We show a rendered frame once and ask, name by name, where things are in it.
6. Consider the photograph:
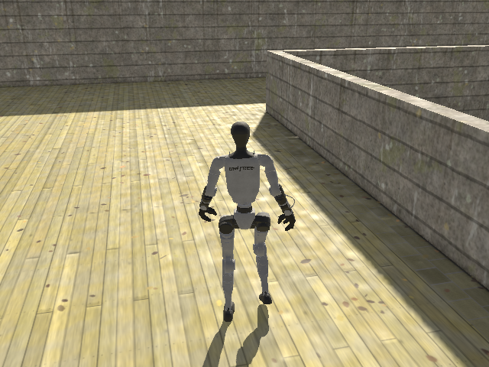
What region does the robot right forearm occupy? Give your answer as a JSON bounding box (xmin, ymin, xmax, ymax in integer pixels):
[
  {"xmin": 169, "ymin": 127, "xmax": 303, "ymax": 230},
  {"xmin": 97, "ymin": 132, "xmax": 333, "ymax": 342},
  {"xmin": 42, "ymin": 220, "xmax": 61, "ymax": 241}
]
[{"xmin": 274, "ymin": 184, "xmax": 293, "ymax": 216}]

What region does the left robot shin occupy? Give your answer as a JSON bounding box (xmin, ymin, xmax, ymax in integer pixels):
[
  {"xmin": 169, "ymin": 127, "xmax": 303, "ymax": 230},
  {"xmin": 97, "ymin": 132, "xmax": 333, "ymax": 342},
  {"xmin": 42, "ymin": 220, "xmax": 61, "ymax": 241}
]
[{"xmin": 222, "ymin": 259, "xmax": 234, "ymax": 311}]

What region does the robot shin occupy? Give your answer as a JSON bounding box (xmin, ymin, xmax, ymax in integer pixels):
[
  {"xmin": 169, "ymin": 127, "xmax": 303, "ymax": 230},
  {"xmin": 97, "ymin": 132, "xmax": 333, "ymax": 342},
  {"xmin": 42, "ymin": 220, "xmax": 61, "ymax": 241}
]
[
  {"xmin": 256, "ymin": 242, "xmax": 269, "ymax": 296},
  {"xmin": 222, "ymin": 259, "xmax": 234, "ymax": 311}
]

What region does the robot right hand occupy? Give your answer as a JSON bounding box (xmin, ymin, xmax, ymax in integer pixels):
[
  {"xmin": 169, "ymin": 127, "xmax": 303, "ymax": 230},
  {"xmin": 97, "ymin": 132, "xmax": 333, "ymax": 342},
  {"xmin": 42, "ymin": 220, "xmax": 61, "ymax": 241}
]
[{"xmin": 278, "ymin": 212, "xmax": 296, "ymax": 231}]

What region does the right robot shin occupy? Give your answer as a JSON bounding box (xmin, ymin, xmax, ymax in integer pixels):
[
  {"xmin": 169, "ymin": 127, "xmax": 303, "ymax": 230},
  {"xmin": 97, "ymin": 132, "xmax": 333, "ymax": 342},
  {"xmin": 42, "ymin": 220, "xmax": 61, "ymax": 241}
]
[{"xmin": 256, "ymin": 242, "xmax": 269, "ymax": 296}]

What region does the robot left forearm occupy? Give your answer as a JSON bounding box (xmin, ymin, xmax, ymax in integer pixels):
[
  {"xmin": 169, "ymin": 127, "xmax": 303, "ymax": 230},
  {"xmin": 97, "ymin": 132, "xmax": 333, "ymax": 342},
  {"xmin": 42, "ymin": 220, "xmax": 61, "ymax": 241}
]
[{"xmin": 199, "ymin": 185, "xmax": 212, "ymax": 210}]

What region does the left robot upper arm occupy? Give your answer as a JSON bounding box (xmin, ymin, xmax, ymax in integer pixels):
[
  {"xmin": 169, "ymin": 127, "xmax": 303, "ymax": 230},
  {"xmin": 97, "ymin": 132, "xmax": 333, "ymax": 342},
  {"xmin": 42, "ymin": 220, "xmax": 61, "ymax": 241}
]
[{"xmin": 205, "ymin": 155, "xmax": 226, "ymax": 197}]

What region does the robot left hand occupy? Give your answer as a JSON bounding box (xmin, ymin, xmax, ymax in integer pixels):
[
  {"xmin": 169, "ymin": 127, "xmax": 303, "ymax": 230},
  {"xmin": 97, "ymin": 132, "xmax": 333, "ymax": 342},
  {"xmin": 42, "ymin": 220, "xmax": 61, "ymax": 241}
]
[{"xmin": 199, "ymin": 207, "xmax": 217, "ymax": 222}]

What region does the right robot upper arm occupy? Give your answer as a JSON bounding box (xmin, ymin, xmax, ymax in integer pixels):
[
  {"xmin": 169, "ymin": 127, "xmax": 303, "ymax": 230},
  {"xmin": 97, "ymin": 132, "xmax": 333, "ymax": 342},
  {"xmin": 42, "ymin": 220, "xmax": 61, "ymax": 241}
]
[{"xmin": 257, "ymin": 154, "xmax": 282, "ymax": 196}]

